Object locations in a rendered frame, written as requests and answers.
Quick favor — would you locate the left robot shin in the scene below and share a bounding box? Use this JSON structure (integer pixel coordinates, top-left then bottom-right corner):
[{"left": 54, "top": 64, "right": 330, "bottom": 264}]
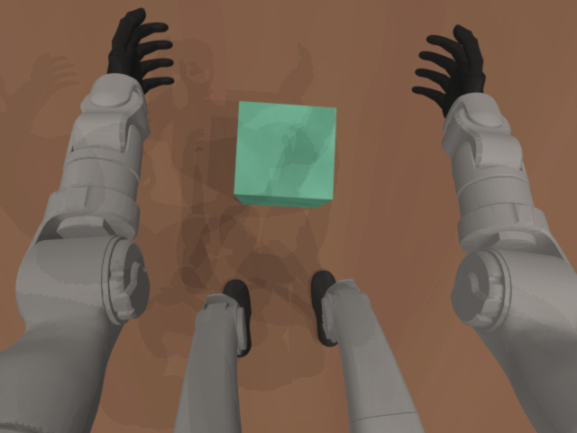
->
[{"left": 195, "top": 293, "right": 240, "bottom": 327}]

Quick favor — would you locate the robot left forearm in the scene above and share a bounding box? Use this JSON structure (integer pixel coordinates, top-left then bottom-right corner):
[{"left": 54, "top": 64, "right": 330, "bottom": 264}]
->
[{"left": 15, "top": 73, "right": 150, "bottom": 323}]

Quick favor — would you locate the left robot upper arm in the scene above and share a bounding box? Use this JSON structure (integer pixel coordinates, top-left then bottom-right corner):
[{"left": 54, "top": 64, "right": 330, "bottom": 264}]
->
[{"left": 0, "top": 235, "right": 151, "bottom": 433}]

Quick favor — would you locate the right robot shin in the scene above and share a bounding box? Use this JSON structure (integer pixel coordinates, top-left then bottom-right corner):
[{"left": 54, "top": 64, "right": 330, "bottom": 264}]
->
[{"left": 322, "top": 280, "right": 371, "bottom": 331}]

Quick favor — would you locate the robot right forearm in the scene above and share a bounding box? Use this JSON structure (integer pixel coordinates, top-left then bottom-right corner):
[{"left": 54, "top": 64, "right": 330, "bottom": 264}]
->
[{"left": 442, "top": 93, "right": 577, "bottom": 275}]

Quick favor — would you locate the left robot hand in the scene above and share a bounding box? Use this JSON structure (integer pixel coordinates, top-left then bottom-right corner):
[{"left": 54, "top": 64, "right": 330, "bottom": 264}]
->
[{"left": 106, "top": 8, "right": 174, "bottom": 95}]

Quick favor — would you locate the robot shin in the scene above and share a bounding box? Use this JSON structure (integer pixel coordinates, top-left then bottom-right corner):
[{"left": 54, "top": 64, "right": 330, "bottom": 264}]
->
[
  {"left": 195, "top": 293, "right": 240, "bottom": 327},
  {"left": 322, "top": 280, "right": 371, "bottom": 331}
]

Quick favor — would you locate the right robot upper arm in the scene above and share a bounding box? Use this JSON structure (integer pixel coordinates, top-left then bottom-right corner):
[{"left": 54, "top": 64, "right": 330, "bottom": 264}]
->
[{"left": 451, "top": 247, "right": 577, "bottom": 433}]

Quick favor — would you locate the right robot hand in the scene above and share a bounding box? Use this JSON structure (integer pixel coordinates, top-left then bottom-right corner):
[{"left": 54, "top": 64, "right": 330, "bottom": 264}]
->
[{"left": 412, "top": 24, "right": 486, "bottom": 118}]

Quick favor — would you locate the carton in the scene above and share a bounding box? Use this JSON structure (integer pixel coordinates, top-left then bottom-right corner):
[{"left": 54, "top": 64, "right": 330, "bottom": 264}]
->
[{"left": 234, "top": 101, "right": 336, "bottom": 208}]

